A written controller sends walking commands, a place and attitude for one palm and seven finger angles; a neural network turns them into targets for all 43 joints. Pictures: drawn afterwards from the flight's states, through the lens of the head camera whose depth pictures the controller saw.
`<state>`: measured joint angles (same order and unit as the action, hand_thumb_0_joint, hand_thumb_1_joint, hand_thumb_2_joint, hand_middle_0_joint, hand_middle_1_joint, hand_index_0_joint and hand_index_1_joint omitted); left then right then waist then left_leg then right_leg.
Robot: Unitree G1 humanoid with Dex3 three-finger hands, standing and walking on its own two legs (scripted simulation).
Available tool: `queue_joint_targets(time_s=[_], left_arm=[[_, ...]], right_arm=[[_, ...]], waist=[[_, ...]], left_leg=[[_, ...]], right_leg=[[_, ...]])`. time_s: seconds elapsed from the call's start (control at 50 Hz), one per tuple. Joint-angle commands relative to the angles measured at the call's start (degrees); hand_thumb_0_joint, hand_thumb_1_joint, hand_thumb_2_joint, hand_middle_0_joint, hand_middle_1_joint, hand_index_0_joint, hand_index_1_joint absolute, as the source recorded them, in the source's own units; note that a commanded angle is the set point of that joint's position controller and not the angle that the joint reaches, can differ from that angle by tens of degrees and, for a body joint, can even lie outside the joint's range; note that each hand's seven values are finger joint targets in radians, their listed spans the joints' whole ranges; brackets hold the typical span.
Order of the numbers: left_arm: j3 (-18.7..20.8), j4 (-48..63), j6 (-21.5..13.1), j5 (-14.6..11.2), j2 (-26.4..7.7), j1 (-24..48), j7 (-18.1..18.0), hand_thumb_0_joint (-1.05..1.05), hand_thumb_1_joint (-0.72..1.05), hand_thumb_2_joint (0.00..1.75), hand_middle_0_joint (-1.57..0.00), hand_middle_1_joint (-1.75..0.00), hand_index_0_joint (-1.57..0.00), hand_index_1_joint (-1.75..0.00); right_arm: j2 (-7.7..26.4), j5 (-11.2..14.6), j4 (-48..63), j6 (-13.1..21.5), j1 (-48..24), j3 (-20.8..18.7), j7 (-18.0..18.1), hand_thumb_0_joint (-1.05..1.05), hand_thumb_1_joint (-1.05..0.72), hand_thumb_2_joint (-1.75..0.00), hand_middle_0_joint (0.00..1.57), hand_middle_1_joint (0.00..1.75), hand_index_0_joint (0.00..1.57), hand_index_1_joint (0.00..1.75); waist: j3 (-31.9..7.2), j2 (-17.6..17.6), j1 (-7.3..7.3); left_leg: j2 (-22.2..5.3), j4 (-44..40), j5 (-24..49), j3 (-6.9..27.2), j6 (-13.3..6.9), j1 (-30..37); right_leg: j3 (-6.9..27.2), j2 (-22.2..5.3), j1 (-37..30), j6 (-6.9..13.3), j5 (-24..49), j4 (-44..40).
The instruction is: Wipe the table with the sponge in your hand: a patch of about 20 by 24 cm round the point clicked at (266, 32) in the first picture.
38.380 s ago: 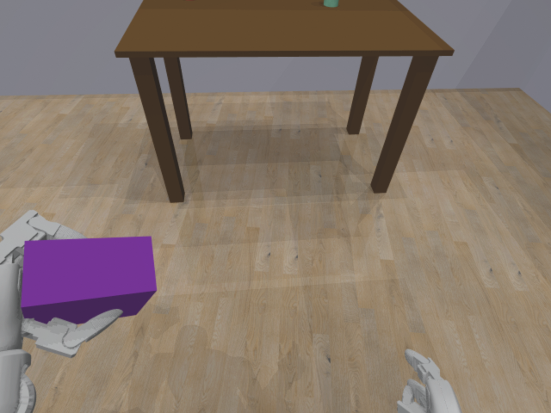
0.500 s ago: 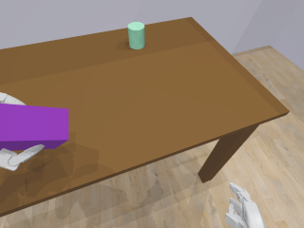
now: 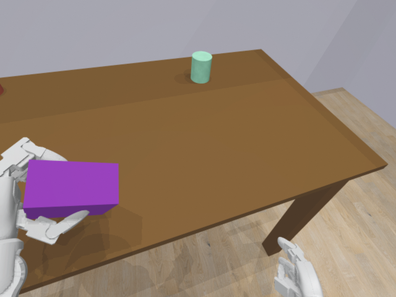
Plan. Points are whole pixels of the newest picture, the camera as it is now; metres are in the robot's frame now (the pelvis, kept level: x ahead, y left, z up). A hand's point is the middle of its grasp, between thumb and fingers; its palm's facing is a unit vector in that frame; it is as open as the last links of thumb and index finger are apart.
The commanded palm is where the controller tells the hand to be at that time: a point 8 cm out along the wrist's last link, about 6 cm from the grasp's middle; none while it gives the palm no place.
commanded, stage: come to a stop and stand still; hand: left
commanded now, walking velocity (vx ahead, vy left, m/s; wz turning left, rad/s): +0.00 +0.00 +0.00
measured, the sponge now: (84, 191) +0.24 +0.21 +0.14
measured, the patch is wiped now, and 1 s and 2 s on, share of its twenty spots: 0.00 0.00 0.00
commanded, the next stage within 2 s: look again from close up in 0.36 s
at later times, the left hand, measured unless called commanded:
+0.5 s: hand (45, 187) +0.23 +0.26 +0.15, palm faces +0.37 -0.84 -0.39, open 10.3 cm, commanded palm +0.17 +0.29 +0.17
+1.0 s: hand (69, 187) +0.23 +0.23 +0.15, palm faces +0.38 -0.85 -0.37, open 10.3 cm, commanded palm +0.17 +0.26 +0.17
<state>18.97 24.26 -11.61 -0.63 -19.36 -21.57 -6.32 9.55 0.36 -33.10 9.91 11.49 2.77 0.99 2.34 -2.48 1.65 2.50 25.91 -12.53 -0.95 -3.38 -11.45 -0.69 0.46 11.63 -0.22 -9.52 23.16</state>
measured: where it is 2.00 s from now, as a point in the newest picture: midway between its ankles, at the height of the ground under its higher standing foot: outside the picture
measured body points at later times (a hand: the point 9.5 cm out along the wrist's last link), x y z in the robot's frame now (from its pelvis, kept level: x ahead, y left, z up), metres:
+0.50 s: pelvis +0.01 +0.01 +0.00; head +0.04 +0.04 +0.45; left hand +0.20 +0.30 +0.17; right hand +0.19 -0.20 -0.07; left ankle +0.02 +0.08 -0.74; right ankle +0.03 -0.12 -0.74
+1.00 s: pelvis +0.01 -0.02 +0.00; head +0.03 +0.00 +0.45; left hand +0.21 +0.27 +0.17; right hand +0.20 -0.25 -0.07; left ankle +0.02 +0.08 -0.74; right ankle +0.03 -0.12 -0.74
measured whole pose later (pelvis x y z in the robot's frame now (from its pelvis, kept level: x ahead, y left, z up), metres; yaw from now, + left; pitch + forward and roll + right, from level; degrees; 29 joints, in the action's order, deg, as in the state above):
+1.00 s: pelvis +0.01 -0.02 +0.00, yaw +0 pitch -1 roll -1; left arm 19.4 26.2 -9.9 -2.1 -20.8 -24.3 -6.8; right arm 11.5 1.0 -32.7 6.9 10.7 0.7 2.5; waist 4.0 -1.6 1.0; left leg 1.3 24.1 -12.3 -0.2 -1.7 -10.8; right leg -1.4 1.7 11.0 1.2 -9.4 21.5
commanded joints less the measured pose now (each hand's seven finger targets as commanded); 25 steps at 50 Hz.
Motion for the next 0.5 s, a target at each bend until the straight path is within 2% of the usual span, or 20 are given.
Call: queue_joint_targets(time_s=[0.0, 0.02, 0.08, 0.1, 0.12, 0.14, 0.18, 0.2, 0.22, 0.24, 0.28, 0.3, 0.32, 0.36, 0.38, 0.4, 0.42, 0.44, 0.48], left_arm=[[7.46, 14.97, -4.30, -0.85, -11.31, 6.29, -0.81, 0.00, 0.10, 1.30, -1.20, -1.60, -1.20, -1.60], [6.20, 14.52, -4.53, -1.02, -9.97, 6.19, -0.61, 0.00, 0.10, 1.30, -1.20, -1.60, -1.20, -1.60], [6.76, 16.03, -4.77, -1.12, -10.77, 5.89, -0.52, 0.00, 0.10, 1.30, -1.20, -1.60, -1.20, -1.60], [7.49, 16.80, -4.66, -1.08, -11.34, 5.74, -0.72, 0.00, 0.10, 1.30, -1.20, -1.60, -1.20, -1.60], [5.47, 15.87, -4.80, -1.33, -9.35, 5.10, -0.38, 0.00, 0.10, 1.30, -1.20, -1.60, -1.20, -1.60], [6.03, 16.92, -4.79, -1.29, -10.30, 5.11, -0.36, 0.00, 0.10, 1.30, -1.20, -1.60, -1.20, -1.60], [5.69, 17.77, -4.88, -1.21, -10.28, 4.91, -0.36, 0.00, 0.10, 1.30, -1.20, -1.60, -1.20, -1.60], [7.22, 17.37, -4.56, -1.05, -11.33, 4.14, -0.81, 0.00, 0.10, 1.30, -1.20, -1.60, -1.20, -1.60], [4.93, 15.86, -4.51, -1.33, -8.78, 3.22, -0.41, 0.00, 0.10, 1.30, -1.20, -1.60, -1.20, -1.60], [5.40, 17.45, -4.56, -1.24, -9.75, 3.91, -0.44, 0.00, 0.10, 1.30, -1.20, -1.60, -1.20, -1.60], [6.20, 17.72, -4.67, -1.13, -10.63, 3.70, -0.58, 0.00, 0.10, 1.30, -1.20, -1.60, -1.20, -1.60], [8.06, 17.13, -4.38, -0.92, -11.91, 2.85, -1.01, 0.00, 0.10, 1.30, -1.20, -1.60, -1.20, -1.60], [5.75, 15.39, -4.44, -1.36, -9.22, 2.19, -0.63, 0.00, 0.10, 1.30, -1.20, -1.60, -1.20, -1.60], [6.95, 17.30, -4.67, -1.16, -11.00, 2.69, -0.73, 0.00, 0.10, 1.30, -1.20, -1.60, -1.20, -1.60], [7.26, 17.14, -4.67, -1.27, -11.21, 2.16, -0.85, 0.00, 0.10, 1.30, -1.20, -1.60, -1.20, -1.60], [8.49, 16.99, -4.45, -1.04, -12.09, 1.67, -1.20, 0.00, 0.10, 1.30, -1.20, -1.60, -1.20, -1.60], [6.28, 15.55, -4.58, -1.50, -9.53, 0.91, -0.81, 0.00, 0.10, 1.30, -1.20, -1.60, -1.20, -1.60], [6.57, 17.02, -4.62, -1.37, -10.42, 1.84, -0.81, 0.00, 0.10, 1.30, -1.20, -1.60, -1.20, -1.60], [6.71, 16.88, -4.61, -1.35, -10.61, 1.95, -0.95, 0.00, 0.10, 1.30, -1.20, -1.60, -1.20, -1.60]], right_arm=[[8.68, 0.21, 8.53, 2.70, -5.59, -3.82, 0.62, 0.00, -0.90, -0.90, 0.20, 0.30, 0.20, 0.30], [8.49, -0.19, 8.56, 2.40, -4.78, -3.58, 0.71, 0.00, -0.90, -0.90, 0.20, 0.30, 0.20, 0.30], [8.70, -0.05, 8.99, 2.51, -3.99, -4.16, 0.61, 0.00, -0.90, -0.90, 0.20, 0.30, 0.20, 0.30], [8.65, 0.21, 8.81, 2.71, -5.21, -3.91, 0.53, 0.00, -0.90, -0.90, 0.20, 0.30, 0.20, 0.30], [8.70, -0.14, 8.55, 2.33, -4.34, -3.87, 0.51, 0.00, -0.90, -0.90, 0.20, 0.30, 0.20, 0.30], [8.86, -0.01, 8.99, 2.32, -4.32, -4.26, 0.44, 0.00, -0.90, -0.90, 0.20, 0.30, 0.20, 0.30], [9.04, 0.07, 8.94, 2.23, -3.99, -4.54, 0.33, 0.00, -0.90, -0.90, 0.20, 0.30, 0.20, 0.30], [8.79, 0.33, 8.69, 2.18, -5.19, -4.27, 0.34, 0.00, -0.90, -0.90, 0.20, 0.30, 0.20, 0.30], [8.89, -0.04, 8.49, 1.68, -4.12, -4.24, 0.30, 0.00, -0.90, -0.90, 0.20, 0.30, 0.20, 0.30], [9.14, 0.20, 8.89, 1.68, -4.09, -4.77, 0.27, 0.00, -0.90, -0.90, 0.20, 0.30, 0.20, 0.30], [9.20, 0.19, 8.99, 1.39, -3.96, -4.91, 0.30, 0.00, -0.90, -0.90, 0.20, 0.30, 0.20, 0.30], [8.88, 0.42, 8.82, 1.32, -5.25, -4.49, 0.39, 0.00, -0.90, -0.90, 0.20, 0.30, 0.20, 0.30], [9.01, 0.05, 8.69, 0.84, -4.28, -4.36, 0.41, 0.00, -0.90, -0.90, 0.20, 0.30, 0.20, 0.30], [9.27, 0.24, 9.12, 0.91, -4.17, -4.99, 0.57, 0.00, -0.90, -0.90, 0.20, 0.30, 0.20, 0.30], [9.14, 0.33, 9.30, 0.85, -4.06, -4.99, 0.62, 0.00, -0.90, -0.90, 0.20, 0.30, 0.20, 0.30], [8.97, 0.58, 8.98, 0.91, -5.24, -4.61, 0.64, 0.00, -0.90, -0.90, 0.20, 0.30, 0.20, 0.30], [9.04, 0.22, 8.92, 0.56, -4.44, -4.46, 0.73, 0.00, -0.90, -0.90, 0.20, 0.30, 0.20, 0.30], [9.22, 0.46, 9.23, 0.77, -4.44, -4.98, 0.81, 0.00, -0.90, -0.90, 0.20, 0.30, 0.20, 0.30], [9.24, 0.38, 9.13, 0.85, -4.14, -4.94, 0.94, 0.00, -0.90, -0.90, 0.20, 0.30, 0.20, 0.30]], waist=[[-5.81, 8.90, -0.30], [-5.70, 9.37, -0.33], [-7.83, 7.92, -0.28], [-8.48, 8.60, -0.31], [-8.16, 8.65, -0.42], [-8.54, 9.71, -0.32], [-9.25, 9.03, -0.36], [-9.49, 8.84, -0.27], [-8.77, 8.13, -0.42], [-8.64, 9.84, -0.41], [-8.59, 9.28, -0.32], [-8.46, 9.02, -0.18], [-7.62, 8.29, -0.36], [-8.11, 8.77, -0.31], [-8.38, 7.36, -0.27], [-8.31, 7.00, -0.27], [-7.77, 6.57, -0.41], [-7.79, 8.10, -0.48], [-7.85, 7.78, -0.37]], left_leg=[[-8.08, -10.59, -3.41, 7.69, 2.05, -5.84], [-8.18, -11.00, -2.78, 8.58, 2.07, -6.66], [-7.95, -8.60, 4.65, 7.82, 2.87, -3.98], [-7.57, -8.61, 6.73, 7.27, 3.89, -2.11], [-7.66, -8.75, 8.86, 7.83, 4.25, -1.93], [-8.10, -8.17, 10.94, 7.80, 4.50, -1.29], [-8.26, -7.03, 15.10, 7.62, 5.02, 0.35], [-8.11, -7.10, 15.05, 7.13, 5.35, 0.97], [-8.18, -7.58, 14.99, 7.68, 5.46, 0.34], [-8.57, -7.58, 15.48, 7.78, 5.77, 0.56], [-8.97, -7.45, 15.89, 8.00, 6.07, 0.07], [-8.71, -7.85, 13.62, 7.31, 6.01, -0.15], [-8.48, -8.72, 10.83, 8.17, 5.77, -2.06], [-8.58, -7.91, 11.08, 7.87, 5.73, -1.92], [-8.43, -7.41, 11.21, 7.78, 5.51, -2.07], [-8.04, -7.86, 8.31, 7.08, 5.39, -2.36], [-7.58, -8.38, 7.06, 7.57, 5.14, -3.07], [-7.88, -8.06, 7.68, 7.48, 5.15, -2.31], [-7.95, -7.78, 7.24, 7.55, 4.81, -2.80]], right_leg=[[2.28, -1.58, -7.04, 0.88, 1.53, -0.52], [1.64, -1.49, -7.72, 0.82, 1.97, -0.34], [1.89, -2.10, -8.91, 1.06, 6.35, -0.15], [1.33, -1.66, -7.99, 0.96, 6.31, 0.36], [0.75, -1.47, -7.48, 0.94, 6.16, 0.42], [1.06, -1.84, -7.80, 0.96, 6.63, 0.44], [0.96, -2.09, -7.45, 1.04, 7.34, 0.78], [0.70, -1.76, -6.91, 0.83, 6.37, 0.98], [0.24, -1.62, -6.63, 0.85, 5.60, 0.89], [0.59, -1.90, -6.70, 0.98, 5.39, 1.14], [0.42, -2.16, -7.12, 0.99, 4.94, 1.32], [0.44, -1.91, -6.89, 0.81, 4.23, 1.41], [0.17, -1.75, -7.44, 0.86, 3.46, 0.98], [0.67, -2.54, -8.55, 1.07, 5.58, 0.62], [0.86, -2.83, -9.06, 1.12, 6.55, 0.30], [1.20, -2.58, -8.73, 1.00, 5.72, 0.21], [0.79, -2.42, -8.70, 1.07, 5.40, -0.26], [1.40, -2.79, -8.67, 1.25, 6.32, -0.07], [1.70, -3.27, -9.05, 1.31, 6.58, -0.24]])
